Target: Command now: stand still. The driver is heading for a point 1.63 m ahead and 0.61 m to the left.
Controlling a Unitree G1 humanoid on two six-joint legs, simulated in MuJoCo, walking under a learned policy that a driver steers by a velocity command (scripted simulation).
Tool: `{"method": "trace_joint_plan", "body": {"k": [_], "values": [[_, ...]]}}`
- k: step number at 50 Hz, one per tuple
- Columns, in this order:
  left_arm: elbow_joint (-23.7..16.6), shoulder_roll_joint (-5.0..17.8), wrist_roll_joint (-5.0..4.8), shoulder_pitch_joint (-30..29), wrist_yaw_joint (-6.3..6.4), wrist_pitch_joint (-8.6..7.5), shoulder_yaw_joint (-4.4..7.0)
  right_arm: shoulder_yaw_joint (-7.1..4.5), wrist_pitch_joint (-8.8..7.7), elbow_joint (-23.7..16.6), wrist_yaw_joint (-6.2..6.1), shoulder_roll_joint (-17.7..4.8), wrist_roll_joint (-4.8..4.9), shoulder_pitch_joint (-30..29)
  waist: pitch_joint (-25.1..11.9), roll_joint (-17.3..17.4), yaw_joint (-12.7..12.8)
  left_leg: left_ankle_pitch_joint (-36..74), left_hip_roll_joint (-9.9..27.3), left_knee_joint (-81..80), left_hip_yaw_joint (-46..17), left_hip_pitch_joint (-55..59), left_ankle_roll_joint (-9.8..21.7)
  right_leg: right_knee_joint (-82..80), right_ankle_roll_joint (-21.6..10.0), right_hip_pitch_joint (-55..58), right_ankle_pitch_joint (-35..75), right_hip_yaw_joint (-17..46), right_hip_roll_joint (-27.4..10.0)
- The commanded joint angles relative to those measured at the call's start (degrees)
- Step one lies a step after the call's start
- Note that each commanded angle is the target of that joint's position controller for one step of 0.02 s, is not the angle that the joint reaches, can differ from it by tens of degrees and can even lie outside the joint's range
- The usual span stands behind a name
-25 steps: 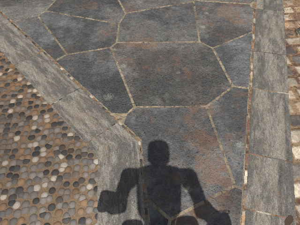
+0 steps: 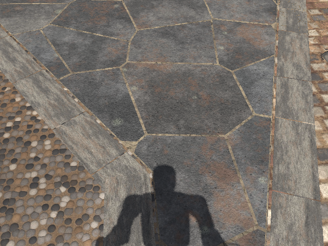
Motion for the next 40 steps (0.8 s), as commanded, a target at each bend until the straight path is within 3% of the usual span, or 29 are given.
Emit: {"method": "trace_joint_plan", "body": {"k": [1,20,40], "values": [[-1.03,5.86,-0.10,-0.88,0.36,-0.19,1.00,-1.17,-0.26,-0.88,-0.15,-6.71,0.03,2.63,-2.99,-0.04,-0.08,14.66,1.94,-5.56,-1.47,-4.86,1.09,-1.78,-2.27,8.04,14.76,1.88,-1.92],[4.02,5.45,-0.09,-1.04,0.94,0.48,0.87,-0.56,-0.19,2.01,-0.49,-5.12,-0.12,4.79,-0.50,0.35,0.43,8.53,1.14,-7.80,-0.52,-5.78,0.99,-3.34,-1.64,7.48,9.28,1.84,-1.72],[5.79,4.09,-0.17,2.36,1.24,0.42,0.36,-0.09,-0.53,3.57,-0.74,-3.23,0.03,9.51,0.75,0.09,0.56,5.89,0.72,-8.31,-0.09,-6.95,1.10,-3.76,-1.51,6.27,6.92,1.85,-1.53]]}}
Velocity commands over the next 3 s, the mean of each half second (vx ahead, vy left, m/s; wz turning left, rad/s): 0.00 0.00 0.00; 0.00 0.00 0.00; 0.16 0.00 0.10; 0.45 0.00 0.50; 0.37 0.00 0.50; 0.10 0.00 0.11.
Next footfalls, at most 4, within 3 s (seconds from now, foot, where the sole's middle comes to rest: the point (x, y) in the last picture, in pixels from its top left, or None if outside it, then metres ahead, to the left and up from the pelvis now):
1.88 left None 0.41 0.16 -0.77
2.38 right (141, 189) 0.76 0.13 -0.77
2.82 left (102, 239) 0.54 0.28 -0.77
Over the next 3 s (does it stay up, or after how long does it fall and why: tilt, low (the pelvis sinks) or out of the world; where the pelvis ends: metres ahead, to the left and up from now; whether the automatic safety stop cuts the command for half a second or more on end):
stays up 0.59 0.19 0.02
